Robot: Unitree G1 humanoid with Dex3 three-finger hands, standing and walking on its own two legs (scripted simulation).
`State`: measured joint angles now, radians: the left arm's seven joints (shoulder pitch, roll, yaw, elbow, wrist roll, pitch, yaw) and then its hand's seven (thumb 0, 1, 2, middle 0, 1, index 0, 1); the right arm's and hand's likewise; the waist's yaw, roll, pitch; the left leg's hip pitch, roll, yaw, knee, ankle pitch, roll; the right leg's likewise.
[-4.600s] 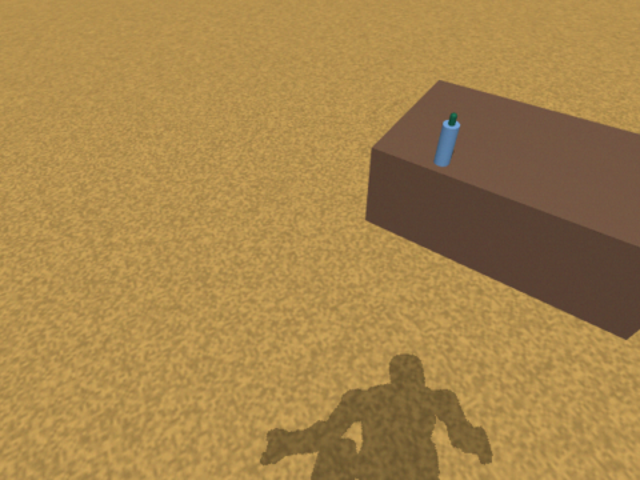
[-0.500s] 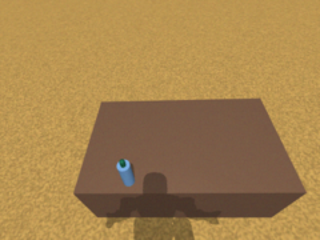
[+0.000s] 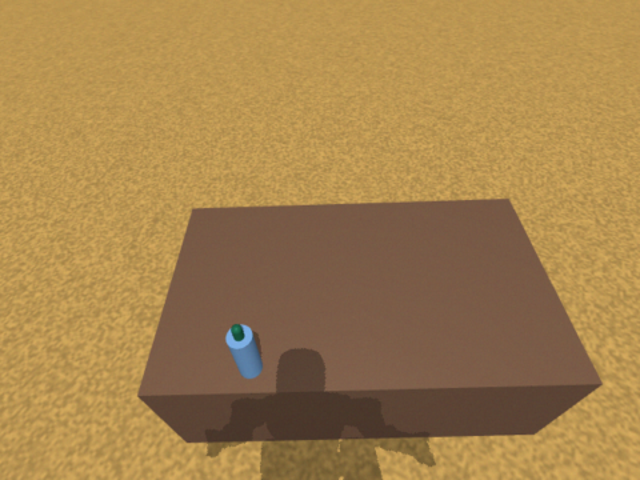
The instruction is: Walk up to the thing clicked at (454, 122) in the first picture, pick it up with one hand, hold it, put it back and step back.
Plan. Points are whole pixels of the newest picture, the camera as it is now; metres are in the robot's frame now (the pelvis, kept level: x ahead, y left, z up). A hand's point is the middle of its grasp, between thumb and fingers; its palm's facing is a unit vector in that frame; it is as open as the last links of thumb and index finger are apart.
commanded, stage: walk up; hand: left
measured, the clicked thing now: (243, 348) +0.44 +0.20 -0.30
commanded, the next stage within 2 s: stand in 0.08 s
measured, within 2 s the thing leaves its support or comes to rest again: neither
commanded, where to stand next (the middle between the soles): +0.05 +0.00 m, yaw +0 degrees
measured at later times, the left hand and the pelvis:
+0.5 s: hand out of the picture +0.08 +0.25 -0.15, palm faces -0.02 -0.94 -0.35, open 7.4 cm; pelvis +0.01 +0.00 +0.00, yaw +0 degrees
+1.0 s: hand out of the picture +0.10 +0.24 -0.15, palm faces -0.03 -0.94 -0.34, open 7.4 cm; pelvis +0.02 -0.01 +0.00, yaw +0 degrees
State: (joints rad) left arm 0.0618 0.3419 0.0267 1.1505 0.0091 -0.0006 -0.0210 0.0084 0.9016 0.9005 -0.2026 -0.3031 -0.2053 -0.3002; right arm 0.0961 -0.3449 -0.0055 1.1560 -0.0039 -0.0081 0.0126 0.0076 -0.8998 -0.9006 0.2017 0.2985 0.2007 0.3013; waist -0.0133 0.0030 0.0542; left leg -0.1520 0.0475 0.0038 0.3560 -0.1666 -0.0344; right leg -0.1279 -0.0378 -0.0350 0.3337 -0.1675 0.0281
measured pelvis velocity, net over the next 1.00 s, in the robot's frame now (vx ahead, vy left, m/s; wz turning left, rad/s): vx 0.02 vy -0.01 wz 0.00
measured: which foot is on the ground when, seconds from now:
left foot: down 0.00-1.00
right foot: down 0.00-1.00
